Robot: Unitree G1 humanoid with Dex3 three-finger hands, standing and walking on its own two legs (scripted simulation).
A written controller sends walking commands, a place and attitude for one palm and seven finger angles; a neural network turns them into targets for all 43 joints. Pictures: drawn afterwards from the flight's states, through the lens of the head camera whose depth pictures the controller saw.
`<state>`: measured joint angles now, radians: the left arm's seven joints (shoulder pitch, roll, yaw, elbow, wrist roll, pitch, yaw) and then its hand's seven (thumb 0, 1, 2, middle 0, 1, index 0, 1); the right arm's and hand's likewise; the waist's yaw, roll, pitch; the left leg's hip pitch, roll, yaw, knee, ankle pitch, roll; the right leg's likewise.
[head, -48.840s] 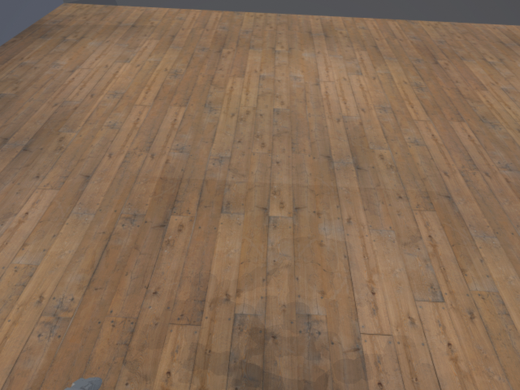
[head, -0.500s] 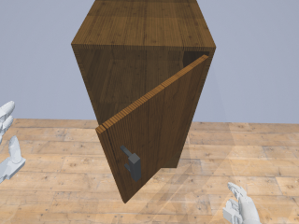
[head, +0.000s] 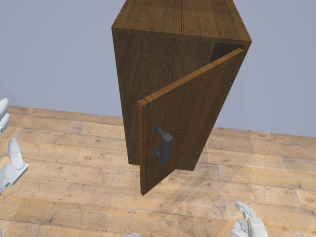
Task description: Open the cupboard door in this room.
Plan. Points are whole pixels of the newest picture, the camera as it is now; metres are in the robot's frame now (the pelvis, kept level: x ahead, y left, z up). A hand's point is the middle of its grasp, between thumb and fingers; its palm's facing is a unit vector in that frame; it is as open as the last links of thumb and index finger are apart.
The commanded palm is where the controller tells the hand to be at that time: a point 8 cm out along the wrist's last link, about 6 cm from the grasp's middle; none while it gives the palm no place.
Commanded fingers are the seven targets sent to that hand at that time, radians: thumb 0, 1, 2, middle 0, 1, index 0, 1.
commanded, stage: step back with the hand held close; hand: left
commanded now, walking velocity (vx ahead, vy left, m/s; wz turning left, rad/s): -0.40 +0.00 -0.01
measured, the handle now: (160, 145) +0.36 +0.03 +0.00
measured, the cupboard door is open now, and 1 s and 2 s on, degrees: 46 46 46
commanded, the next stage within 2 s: stop stepping back and stand still in 0.32 s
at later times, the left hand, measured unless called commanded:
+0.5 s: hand (0, 215) +0.11 +0.24 +0.18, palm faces +0.27 -0.85 -0.45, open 7.4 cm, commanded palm +0.07 +0.29 +0.19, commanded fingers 0.00 0.90 0.90 -0.20 -0.30 -0.20 -0.30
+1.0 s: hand out of the picture +0.06 +0.27 +0.17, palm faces +0.42 -0.81 -0.41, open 7.5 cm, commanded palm -0.01 +0.31 +0.19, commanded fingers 0.00 0.90 0.90 -0.20 -0.30 -0.20 -0.30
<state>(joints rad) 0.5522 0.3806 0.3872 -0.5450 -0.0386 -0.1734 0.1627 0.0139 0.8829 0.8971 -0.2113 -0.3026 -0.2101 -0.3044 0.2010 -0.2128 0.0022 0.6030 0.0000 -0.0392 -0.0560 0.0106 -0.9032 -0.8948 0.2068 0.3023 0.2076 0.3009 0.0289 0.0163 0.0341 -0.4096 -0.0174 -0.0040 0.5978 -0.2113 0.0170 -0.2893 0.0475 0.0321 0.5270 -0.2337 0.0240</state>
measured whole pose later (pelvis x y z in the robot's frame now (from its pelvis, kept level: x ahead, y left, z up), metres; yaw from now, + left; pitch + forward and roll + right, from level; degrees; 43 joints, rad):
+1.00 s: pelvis -0.17 +0.02 +0.01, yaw -4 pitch -2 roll +0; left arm 0.49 0.40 0.44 -0.45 -0.03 -0.15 0.17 0.02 0.89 0.90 -0.21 -0.30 -0.21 -0.30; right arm 0.25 -0.16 0.01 0.66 -0.01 -0.13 -0.06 0.01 -0.91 -0.90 0.20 0.30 0.20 0.30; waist -0.03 -0.04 -0.01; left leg -0.30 -0.01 0.01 0.53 -0.21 0.02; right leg -0.30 0.03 -0.02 0.77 -0.44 -0.01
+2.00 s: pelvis -0.16 +0.03 +0.01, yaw -3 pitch -2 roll -1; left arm 0.29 0.18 0.03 1.01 0.01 0.05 0.02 -0.01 1.00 0.90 -0.21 -0.30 -0.20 -0.30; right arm 0.25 -0.17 0.03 1.03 -0.03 0.03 -0.02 0.01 -0.91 -0.90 0.20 0.30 0.20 0.30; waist 0.00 -0.04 0.07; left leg -0.27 0.00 -0.01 0.49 -0.20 0.01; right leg -0.17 0.02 -0.09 0.46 -0.27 -0.04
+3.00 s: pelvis -0.16 +0.04 +0.02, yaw -4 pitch -2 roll +0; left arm 0.32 0.10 0.01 1.17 0.01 0.00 0.04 0.00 0.91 0.90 -0.20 -0.30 -0.20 -0.30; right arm 0.31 -0.11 0.01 1.15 -0.02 0.01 -0.04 0.00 -0.91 -0.90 0.20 0.30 0.20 0.30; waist 0.00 0.01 0.05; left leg -0.22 -0.03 0.02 0.42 -0.17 0.03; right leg -0.14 0.00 -0.06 0.43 -0.25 -0.02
